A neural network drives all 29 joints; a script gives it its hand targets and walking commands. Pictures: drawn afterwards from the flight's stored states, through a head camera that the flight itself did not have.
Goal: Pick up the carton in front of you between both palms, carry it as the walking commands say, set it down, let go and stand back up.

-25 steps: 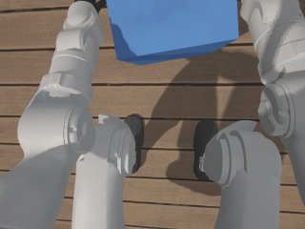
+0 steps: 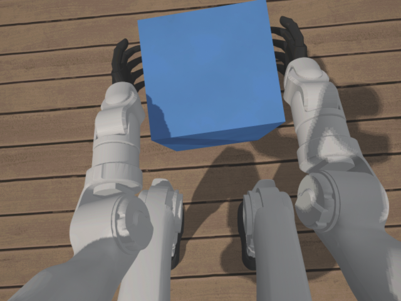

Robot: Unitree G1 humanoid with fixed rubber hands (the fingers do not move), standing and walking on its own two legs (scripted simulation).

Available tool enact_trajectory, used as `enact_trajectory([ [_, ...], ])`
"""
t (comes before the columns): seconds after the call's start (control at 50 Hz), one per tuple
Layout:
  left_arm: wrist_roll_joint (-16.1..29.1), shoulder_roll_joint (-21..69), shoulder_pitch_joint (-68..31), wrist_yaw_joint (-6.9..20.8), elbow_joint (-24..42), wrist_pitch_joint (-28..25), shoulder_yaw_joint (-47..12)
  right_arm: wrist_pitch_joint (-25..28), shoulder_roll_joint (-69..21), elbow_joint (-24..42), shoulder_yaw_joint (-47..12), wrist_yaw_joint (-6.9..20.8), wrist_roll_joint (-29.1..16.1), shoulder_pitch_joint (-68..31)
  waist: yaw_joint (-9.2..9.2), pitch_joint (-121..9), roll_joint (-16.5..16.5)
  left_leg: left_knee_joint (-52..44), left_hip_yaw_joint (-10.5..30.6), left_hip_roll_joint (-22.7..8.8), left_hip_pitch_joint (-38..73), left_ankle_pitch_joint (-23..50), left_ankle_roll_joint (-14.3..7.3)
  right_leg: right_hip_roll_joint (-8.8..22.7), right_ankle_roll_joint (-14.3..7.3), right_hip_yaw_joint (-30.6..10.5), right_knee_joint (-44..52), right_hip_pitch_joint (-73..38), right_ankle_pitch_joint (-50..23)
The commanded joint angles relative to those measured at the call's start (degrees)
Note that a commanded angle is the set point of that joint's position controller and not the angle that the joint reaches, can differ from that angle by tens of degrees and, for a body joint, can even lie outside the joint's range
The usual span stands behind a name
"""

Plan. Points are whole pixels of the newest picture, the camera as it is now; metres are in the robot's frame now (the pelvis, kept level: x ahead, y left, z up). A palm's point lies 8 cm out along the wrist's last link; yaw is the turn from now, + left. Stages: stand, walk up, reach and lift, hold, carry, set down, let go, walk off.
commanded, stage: reach and lift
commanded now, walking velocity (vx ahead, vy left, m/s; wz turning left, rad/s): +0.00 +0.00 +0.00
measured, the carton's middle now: (210, 93) +0.51 +0.00 -0.14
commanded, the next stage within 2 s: none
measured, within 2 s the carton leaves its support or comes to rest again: neither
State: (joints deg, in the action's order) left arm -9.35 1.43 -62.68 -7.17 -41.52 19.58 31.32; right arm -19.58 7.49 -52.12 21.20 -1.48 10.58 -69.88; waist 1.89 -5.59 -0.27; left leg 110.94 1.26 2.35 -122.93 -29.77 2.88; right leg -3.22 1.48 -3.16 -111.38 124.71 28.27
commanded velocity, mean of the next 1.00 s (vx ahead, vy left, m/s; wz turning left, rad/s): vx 0.00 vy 0.00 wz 0.00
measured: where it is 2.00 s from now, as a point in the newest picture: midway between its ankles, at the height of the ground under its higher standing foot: (210, 246)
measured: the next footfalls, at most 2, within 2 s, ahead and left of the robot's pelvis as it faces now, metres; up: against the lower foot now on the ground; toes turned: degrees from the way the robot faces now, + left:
none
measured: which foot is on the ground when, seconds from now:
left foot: down 0.00-1.00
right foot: down 0.00-1.00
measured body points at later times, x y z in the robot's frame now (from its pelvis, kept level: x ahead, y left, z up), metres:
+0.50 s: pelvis +0.03 +0.00 +0.11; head +0.24 -0.01 +0.51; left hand +0.48 +0.16 +0.07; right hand +0.50 -0.15 +0.07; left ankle +0.12 +0.13 -0.40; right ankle +0.12 -0.12 -0.40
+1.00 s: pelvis +0.07 +0.00 +0.25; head +0.17 +0.00 +0.69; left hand +0.44 +0.15 +0.23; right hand +0.44 -0.15 +0.23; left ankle +0.12 +0.13 -0.40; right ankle +0.12 -0.12 -0.40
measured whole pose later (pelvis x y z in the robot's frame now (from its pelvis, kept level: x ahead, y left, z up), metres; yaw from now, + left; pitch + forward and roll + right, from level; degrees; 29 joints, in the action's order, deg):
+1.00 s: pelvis +0.07 +0.00 +0.25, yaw -1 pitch +22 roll +1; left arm -12.9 8.6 -27.9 -2.6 -30.5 22.0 22.6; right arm -21.5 -7.2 -31.5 20.2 -1.4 13.0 -28.0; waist 0.9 -12.4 0.0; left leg 60.5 2.7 2.0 -58.8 -23.8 0.9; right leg -2.0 0.7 -3.7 -60.9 59.7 23.4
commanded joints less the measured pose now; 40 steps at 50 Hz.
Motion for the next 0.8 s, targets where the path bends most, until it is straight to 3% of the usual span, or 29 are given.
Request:
enact_trajectory([
  [0.0,4.0,53.4,-41.5,16.1,-0.7,-0.1,-24.6,0.0,-61.3,-2.1,-17.1,14.5,-4.2,-29.5,2.07,-50.8,-3.9,-13.9,-6.8,7.0,27.2,3.2,-2.2,-6.1,-1.6,6.7,14.6,-28.8,0.2],
  [0.04,3.5,54.3,-41.1,16.6,-0.4,0.2,-25.0,-0.2,-62.1,-1.7,-16.6,14.6,-3.6,-28.8,1.94,-53.2,-3.7,-16.0,-6.9,7.3,30.1,3.9,-2.0,-6.2,-1.5,7.0,16.7,-30.5,-0.6],
  [0.08,4.6,55.6,-41.6,17.0,0.9,0.5,-26.7,-0.2,-63.2,-0.5,-16.5,14.7,-3.7,-27.9,0.36,-56.1,-3.1,-17.4,-6.5,7.2,32.3,4.0,-1.7,-6.5,-1.6,7.1,18.0,-33.0,-0.9],
  [0.1,4.6,56.6,-40.7,17.3,1.7,0.7,-27.5,-0.3,-62.5,1.0,-16.8,14.7,-3.2,-28.0,0.58,-56.5,-1.3,-17.7,-6.9,7.4,31.8,5.6,-1.3,-6.3,-1.8,6.5,18.7,-34.1,-2.5],
  [0.16,5.7,59.2,-38.4,17.9,3.4,1.7,-30.4,-1.0,-65.4,3.2,-19.3,14.9,-4.5,-25.6,0.23,-60.9,-0.4,-20.2,-6.9,7.4,36.5,6.8,-1.0,-6.5,-1.5,6.9,20.7,-38.8,-4.3],
  [0.18,6.5,60.7,-37.9,18.1,4.1,1.8,-31.7,-1.1,-65.6,5.5,-20.7,14.9,-4.6,-26.1,-1.0,-62.6,-0.7,-20.2,-6.6,7.4,37.3,7.6,-1.0,-6.4,-1.5,6.7,21.3,-40.1,-5.3],
  [0.22,7.8,60.6,-37.6,18.3,6.6,1.8,-34.6,-1.5,-67.9,7.0,-23.8,15.2,-6.5,-25.2,0.08,-65.7,-1.0,-21.3,-6.6,7.4,40.3,10.6,-0.8,-6.5,-1.2,6.4,22.0,-43.5,-8.2],
  [0.24,8.8,61.6,-35.4,18.4,6.7,2.2,-35.4,-1.8,-67.4,8.2,-24.6,15.0,-6.3,-23.2,-1.46,-65.8,-2.2,-21.7,-6.3,7.4,40.0,11.0,-0.7,-6.5,-0.8,6.7,23.0,-45.7,-8.7],
  [0.26,9.2,62.3,-35.4,18.5,8.0,2.5,-37.1,-1.8,-67.9,10.1,-26.1,14.8,-7.2,-22.6,-0.47,-67.0,-0.3,-22.5,-6.7,7.5,40.9,11.0,-0.5,-6.5,-1.1,6.0,23.5,-47.6,-9.3],
  [0.3,10.1,61.6,-33.8,18.5,9.9,2.5,-39.3,-2.2,-69.8,11.9,-28.9,14.9,-9.2,-22.2,-0.07,-67.2,-2.5,-23.7,-6.1,7.4,44.3,13.0,-0.7,-6.7,-0.5,6.2,24.6,-48.8,-10.8],
  [0.32,9.7,62.5,-30.6,18.2,9.5,2.9,-39.8,-2.2,-69.8,13.8,-29.8,14.8,-9.4,-20.7,0.59,-68.6,-0.8,-24.7,-6.1,7.5,46.7,13.6,-0.5,-6.8,-0.4,6.1,24.9,-50.1,-11.4],
  [0.34,10.2,62.3,-30.8,18.2,9.8,2.9,-40.0,-2.7,-70.5,13.4,-30.6,14.7,-9.8,-19.5,0.11,-66.4,-3.1,-25.1,-5.9,7.5,45.6,13.2,-0.7,-6.7,-0.1,5.7,26.3,-51.8,-11.3],
  [0.4,10.3,63.6,-27.3,18.4,9.6,3.1,-41.6,-2.7,-71.4,15.5,-32.3,14.3,-10.3,-17.2,0.02,-63.6,-2.7,-28.0,-5.0,7.6,49.5,14.1,-0.8,-6.9,0.3,5.6,28.4,-53.1,-12.2],
  [0.46,9.8,64.1,-24.5,18.4,9.5,2.9,-42.2,-2.8,-73.0,14.7,-32.7,14.1,-10.5,-14.2,1.67,-62.4,-2.5,-30.5,-5.1,7.9,51.5,13.5,-0.9,-7.0,0.4,4.5,31.3,-57.4,-12.2],
  [0.48,9.3,64.5,-20.6,18.5,7.3,3.1,-41.0,-2.6,-72.6,16.0,-33.4,14.0,-10.2,-13.8,0.99,-60.4,-3.8,-31.6,-4.1,7.8,52.7,14.7,-1.1,-6.9,0.7,4.9,32.1,-57.5,-13.1],
  [0.5,8.9,63.7,-20.0,18.6,7.5,2.9,-40.8,-2.8,-73.7,14.6,-33.1,13.8,-10.4,-11.5,1.85,-58.7,-3.5,-32.7,-4.4,7.7,53.8,13.1,-1.5,-6.8,0.8,4.1,33.8,-58.4,-11.7],
  [0.52,8.8,64.1,-19.1,18.7,7.2,2.8,-40.7,-2.6,-72.6,14.0,-32.2,13.6,-9.0,-9.8,0.05,-56.3,-3.5,-33.6,-4.0,7.9,52.4,12.3,-1.3,-6.8,0.5,4.2,35.0,-59.4,-11.2],
  [0.54,8.4,64.5,-17.9,18.7,6.2,2.8,-40.4,-2.5,-72.6,14.0,-31.9,13.4,-9.1,-9.4,0.84,-55.2,-2.9,-34.9,-3.7,7.8,54.7,12.2,-1.5,-6.7,0.5,3.9,35.9,-60.0,-10.9],
  [0.56,8.3,64.3,-17.1,18.8,6.2,2.7,-40.3,-2.6,-72.2,13.0,-30.9,13.4,-8.2,-7.1,-0.26,-52.9,-2.6,-36.3,-3.5,7.8,54.9,11.6,-1.3,-6.6,0.4,3.9,37.4,-60.7,-10.4],
  [0.58,8.3,64.2,-17.7,19.0,7.4,2.3,-40.7,-2.4,-72.5,13.1,-31.0,13.4,-8.1,-7.1,-0.03,-52.9,-2.8,-36.8,-3.3,7.8,56.2,11.8,-1.6,-6.6,0.3,3.5,38.4,-61.7,-10.4],
  [0.6,7.6,64.9,-14.0,18.9,4.3,2.5,-39.3,-2.2,-72.8,13.5,-31.0,13.1,-7.6,-5.7,0.05,-51.4,-2.1,-38.3,-3.1,7.9,57.3,12.5,-1.6,-6.3,0.3,3.1,39.8,-63.3,-11.5],
  [0.62,7.8,64.8,-13.8,19.1,6.4,2.0,-40.4,-2.0,-73.1,14.3,-31.5,13.2,-7.5,-3.8,-0.91,-51.8,-2.4,-39.0,-2.5,7.7,59.1,13.6,-1.6,-6.5,0.2,3.1,40.4,-63.9,-12.5],
  [0.66,6.8,65.8,-10.9,18.9,5.6,1.8,-40.1,-1.5,-72.9,14.4,-31.1,13.2,-7.1,-2.0,-0.05,-50.0,-0.6,-41.4,-2.3,7.8,62.1,13.8,-1.7,-6.2,-0.1,2.3,42.6,-66.1,-12.3],
  [0.68,6.8,64.8,-10.6,18.8,5.7,1.4,-39.3,-1.5,-73.7,13.1,-30.9,13.3,-6.9,-1.5,0.05,-47.1,-3.0,-43.1,-1.6,7.5,62.8,13.6,-1.9,-6.2,0.0,2.8,43.8,-66.3,-11.9],
  [0.7,6.4,64.6,-10.3,18.8,5.9,1.5,-40.2,-1.1,-73.1,13.6,-30.2,13.3,-6.7,-0.9,-0.48,-46.7,-1.1,-44.0,-1.6,7.5,63.7,14.0,-1.8,-6.1,-0.2,2.0,45.1,-68.1,-12.6],
  [0.72,6.7,64.8,-9.8,18.9,6.6,1.2,-40.6,-1.0,-73.2,14.1,-31.2,13.3,-6.6,0.0,-0.97,-46.7,-1.9,-44.5,-1.1,7.3,65.2,14.9,-1.9,-5.9,-0.2,1.9,45.7,-69.3,-13.5],
  [0.74,6.5,65.0,-8.5,19.0,6.9,1.2,-40.7,-1.2,-74.4,14.1,-31.4,13.3,-6.8,1.8,-0.33,-46.7,-1.1,-46.1,-1.2,7.3,67.4,14.8,-1.9,-5.9,-0.3,1.7,46.9,-70.9,-13.7],
  [0.76,6.8,66.1,-7.2,18.9,6.7,1.3,-41.6,-0.9,-73.9,15.3,-31.7,13.5,-6.6,2.5,-1.34,-46.6,-0.6,-46.8,-0.8,7.1,69.0,14.9,-1.9,-5.7,-0.6,1.4,47.8,-71.8,-13.7],
  [0.78,6.5,66.0,-5.8,18.8,6.0,1.4,-41.3,-0.8,-73.6,15.6,-32.1,13.5,-6.9,2.9,-0.6,-44.1,-0.3,-48.3,-0.7,6.9,70.0,15.2,-1.9,-5.5,-0.7,1.1,49.1,-72.1,-13.4],
])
